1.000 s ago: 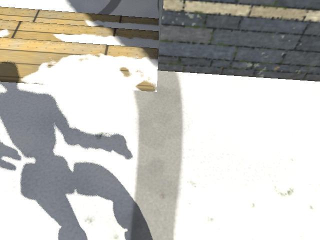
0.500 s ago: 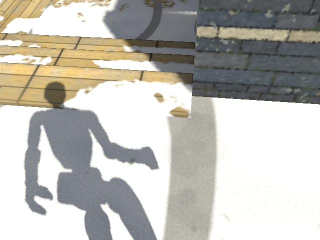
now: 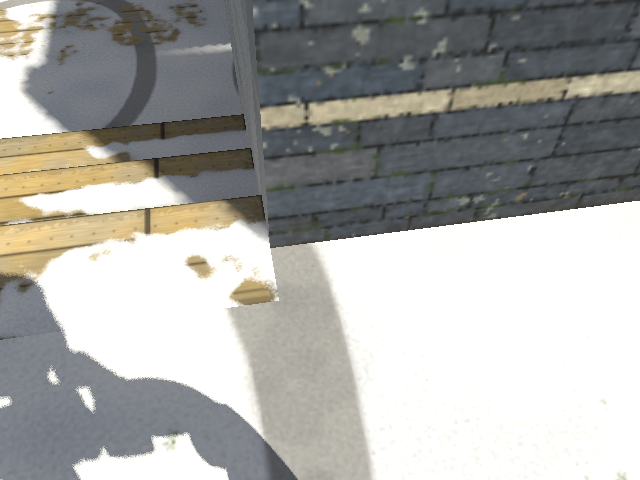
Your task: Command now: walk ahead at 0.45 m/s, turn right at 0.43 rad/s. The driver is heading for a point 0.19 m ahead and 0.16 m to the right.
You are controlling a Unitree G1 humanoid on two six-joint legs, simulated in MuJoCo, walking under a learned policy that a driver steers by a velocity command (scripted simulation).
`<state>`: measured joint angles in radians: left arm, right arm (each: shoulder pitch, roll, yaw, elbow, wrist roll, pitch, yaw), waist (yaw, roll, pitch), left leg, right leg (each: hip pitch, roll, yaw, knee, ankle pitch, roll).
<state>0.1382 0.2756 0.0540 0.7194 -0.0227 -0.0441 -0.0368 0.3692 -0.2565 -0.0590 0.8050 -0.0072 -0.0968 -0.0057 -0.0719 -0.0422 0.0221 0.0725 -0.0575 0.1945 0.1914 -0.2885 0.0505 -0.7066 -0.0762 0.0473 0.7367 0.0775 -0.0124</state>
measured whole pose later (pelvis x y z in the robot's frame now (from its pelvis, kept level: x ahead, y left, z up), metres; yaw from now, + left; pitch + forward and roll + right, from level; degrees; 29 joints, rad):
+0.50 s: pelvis +0.19 -0.01 +0.00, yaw -5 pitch +1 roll -2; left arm 0.14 0.24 0.03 0.79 0.02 -0.02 -0.01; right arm 0.18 -0.27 -0.03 0.78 -0.01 0.01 -0.04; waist 0.01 0.04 0.04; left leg -0.40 0.09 -0.06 0.64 -0.23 -0.06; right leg -0.30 0.08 -0.03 0.45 -0.16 -0.06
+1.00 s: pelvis +0.25 +0.02 +0.00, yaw -5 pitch -1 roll +0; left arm 0.14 0.24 0.04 0.99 0.00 0.02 0.03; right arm 0.18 -0.23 -0.02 0.90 -0.01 -0.01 -0.02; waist 0.01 0.01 0.04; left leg -0.21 0.01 0.00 0.53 -0.29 0.00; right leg -0.20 -0.01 0.01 0.52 -0.29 0.01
